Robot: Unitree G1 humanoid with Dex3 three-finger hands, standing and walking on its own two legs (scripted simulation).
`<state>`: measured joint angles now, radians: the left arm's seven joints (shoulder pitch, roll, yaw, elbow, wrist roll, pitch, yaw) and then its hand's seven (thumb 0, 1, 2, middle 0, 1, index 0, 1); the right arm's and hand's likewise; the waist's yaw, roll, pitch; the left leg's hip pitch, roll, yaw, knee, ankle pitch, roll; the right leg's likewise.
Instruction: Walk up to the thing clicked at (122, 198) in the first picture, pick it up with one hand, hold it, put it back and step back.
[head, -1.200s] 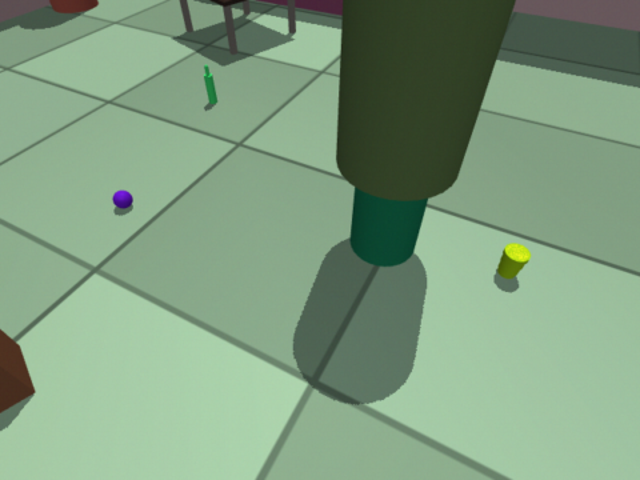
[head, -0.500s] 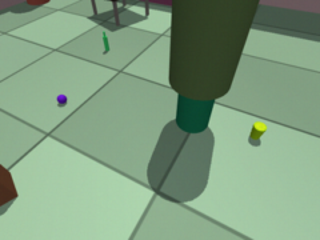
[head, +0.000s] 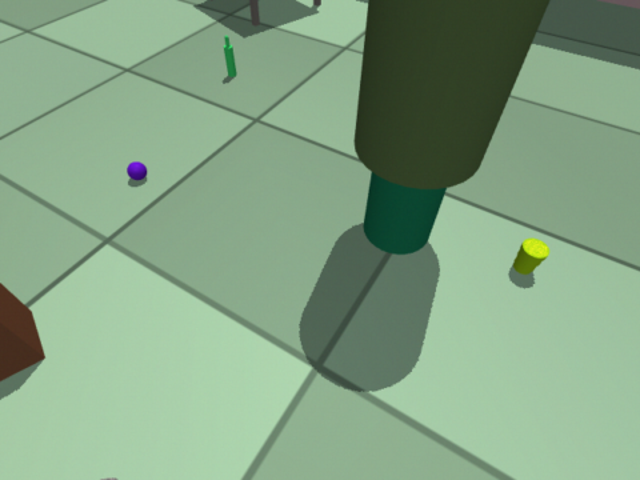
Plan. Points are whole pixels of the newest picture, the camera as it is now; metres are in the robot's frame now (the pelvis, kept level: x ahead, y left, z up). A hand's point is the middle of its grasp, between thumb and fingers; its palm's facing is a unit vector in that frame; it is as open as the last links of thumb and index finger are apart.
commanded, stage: walk up
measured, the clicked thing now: (137, 171) +1.50 +0.79 -0.74
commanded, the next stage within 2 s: none
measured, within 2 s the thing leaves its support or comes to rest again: neither
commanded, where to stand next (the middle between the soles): +0.05 +0.02 m, yaw +62 degrees
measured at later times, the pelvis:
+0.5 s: pelvis -0.01 +0.00 -0.03, yaw +23 degrees
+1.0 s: pelvis -0.01 -0.06 -0.02, yaw +44 degrees
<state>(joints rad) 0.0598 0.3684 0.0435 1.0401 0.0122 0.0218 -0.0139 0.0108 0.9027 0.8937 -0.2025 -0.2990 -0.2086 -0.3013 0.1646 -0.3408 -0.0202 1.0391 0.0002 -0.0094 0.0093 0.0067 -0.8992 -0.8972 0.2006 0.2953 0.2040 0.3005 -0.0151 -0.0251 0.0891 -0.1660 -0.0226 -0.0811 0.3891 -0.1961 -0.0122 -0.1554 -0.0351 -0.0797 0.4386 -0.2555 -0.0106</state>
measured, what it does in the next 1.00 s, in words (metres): steps on the spot, turning left: left foot, then right foot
